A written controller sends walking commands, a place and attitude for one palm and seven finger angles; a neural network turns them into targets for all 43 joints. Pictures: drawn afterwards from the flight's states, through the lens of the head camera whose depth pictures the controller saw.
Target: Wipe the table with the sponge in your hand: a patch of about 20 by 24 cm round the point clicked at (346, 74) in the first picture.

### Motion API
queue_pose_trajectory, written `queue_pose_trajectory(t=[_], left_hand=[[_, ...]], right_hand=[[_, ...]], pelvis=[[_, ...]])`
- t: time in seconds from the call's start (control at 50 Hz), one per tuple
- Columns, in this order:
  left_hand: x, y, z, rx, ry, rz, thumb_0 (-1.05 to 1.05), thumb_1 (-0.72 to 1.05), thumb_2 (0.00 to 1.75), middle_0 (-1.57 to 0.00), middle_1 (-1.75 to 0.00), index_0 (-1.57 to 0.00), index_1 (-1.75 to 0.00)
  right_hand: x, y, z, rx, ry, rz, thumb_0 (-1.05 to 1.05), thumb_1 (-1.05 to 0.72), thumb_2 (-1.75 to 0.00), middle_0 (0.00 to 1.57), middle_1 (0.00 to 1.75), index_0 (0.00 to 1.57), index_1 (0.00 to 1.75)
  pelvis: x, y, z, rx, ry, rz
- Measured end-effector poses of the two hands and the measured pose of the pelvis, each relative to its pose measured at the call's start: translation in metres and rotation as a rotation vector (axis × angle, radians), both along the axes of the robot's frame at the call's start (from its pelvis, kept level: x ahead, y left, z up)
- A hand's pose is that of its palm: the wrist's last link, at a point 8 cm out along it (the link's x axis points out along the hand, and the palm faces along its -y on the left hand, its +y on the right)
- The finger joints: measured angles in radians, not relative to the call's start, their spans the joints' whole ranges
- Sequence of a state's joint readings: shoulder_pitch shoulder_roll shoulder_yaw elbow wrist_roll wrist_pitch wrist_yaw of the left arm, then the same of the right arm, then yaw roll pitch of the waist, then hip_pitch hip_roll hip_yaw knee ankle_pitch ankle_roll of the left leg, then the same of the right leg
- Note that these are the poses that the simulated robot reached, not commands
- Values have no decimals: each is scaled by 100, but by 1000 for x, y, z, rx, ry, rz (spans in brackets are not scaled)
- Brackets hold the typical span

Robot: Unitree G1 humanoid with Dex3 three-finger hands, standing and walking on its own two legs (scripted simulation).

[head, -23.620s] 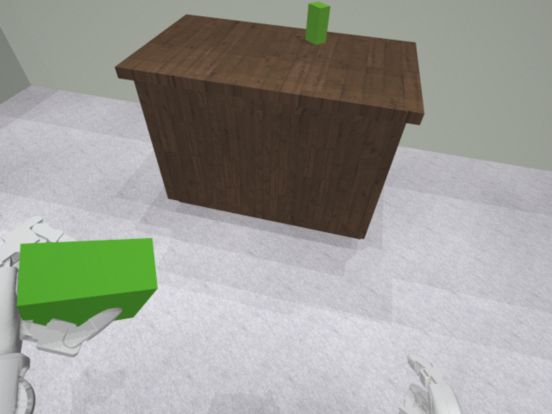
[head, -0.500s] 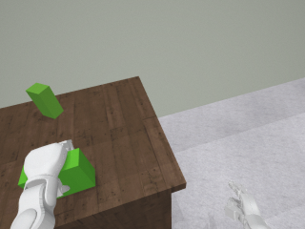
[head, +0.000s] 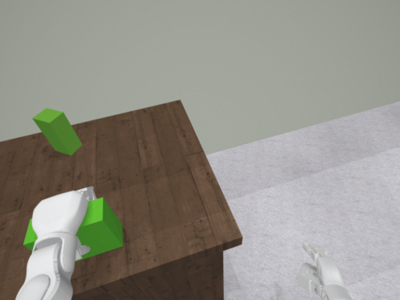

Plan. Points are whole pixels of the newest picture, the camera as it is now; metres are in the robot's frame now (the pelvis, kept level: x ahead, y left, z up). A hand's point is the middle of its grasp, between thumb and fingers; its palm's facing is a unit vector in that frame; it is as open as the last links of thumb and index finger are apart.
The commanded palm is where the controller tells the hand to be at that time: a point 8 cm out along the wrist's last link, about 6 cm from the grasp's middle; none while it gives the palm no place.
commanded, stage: wipe forward along the first lane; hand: left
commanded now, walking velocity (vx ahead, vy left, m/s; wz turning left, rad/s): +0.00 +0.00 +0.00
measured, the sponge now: (83, 237) +0.21 +0.29 +0.01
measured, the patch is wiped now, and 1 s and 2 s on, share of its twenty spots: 0.05 0.40 0.50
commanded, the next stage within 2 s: slide across to the middle lane in 1.62 s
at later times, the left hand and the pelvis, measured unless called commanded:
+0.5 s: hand (80, 204) +0.27 +0.31 +0.05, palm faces -0.05 -0.04 -1.00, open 9.4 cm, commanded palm +0.26 +0.30 +0.08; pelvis +0.00 +0.00 +0.00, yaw +1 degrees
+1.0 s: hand (82, 184) +0.32 +0.33 +0.05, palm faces -0.07 -0.02 -1.00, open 9.4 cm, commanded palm +0.30 +0.33 +0.07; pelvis +0.00 +0.00 -0.01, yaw +1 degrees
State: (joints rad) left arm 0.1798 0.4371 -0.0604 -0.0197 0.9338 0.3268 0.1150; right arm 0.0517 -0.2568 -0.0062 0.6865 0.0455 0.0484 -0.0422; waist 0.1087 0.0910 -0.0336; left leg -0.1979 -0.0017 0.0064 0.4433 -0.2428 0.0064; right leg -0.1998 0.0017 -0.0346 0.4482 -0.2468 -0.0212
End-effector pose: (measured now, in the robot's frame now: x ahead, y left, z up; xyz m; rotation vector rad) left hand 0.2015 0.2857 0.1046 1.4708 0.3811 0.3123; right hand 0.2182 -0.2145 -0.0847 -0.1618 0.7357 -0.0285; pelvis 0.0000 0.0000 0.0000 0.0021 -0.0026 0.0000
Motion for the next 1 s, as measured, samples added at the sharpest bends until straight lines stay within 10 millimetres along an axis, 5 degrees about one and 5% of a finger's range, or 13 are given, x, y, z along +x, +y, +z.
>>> queue_pose_trajectory(t=[1.0], left_hand=[[102,39,-4,58,45,13,1,-47,111,-80,-140,-80,-140]], right_hand=[[-62,-35,-33,-59,217,-117,1,-91,-90,20,30,20,30]], pelvis=[[0,2,-7,-10,118,13]])
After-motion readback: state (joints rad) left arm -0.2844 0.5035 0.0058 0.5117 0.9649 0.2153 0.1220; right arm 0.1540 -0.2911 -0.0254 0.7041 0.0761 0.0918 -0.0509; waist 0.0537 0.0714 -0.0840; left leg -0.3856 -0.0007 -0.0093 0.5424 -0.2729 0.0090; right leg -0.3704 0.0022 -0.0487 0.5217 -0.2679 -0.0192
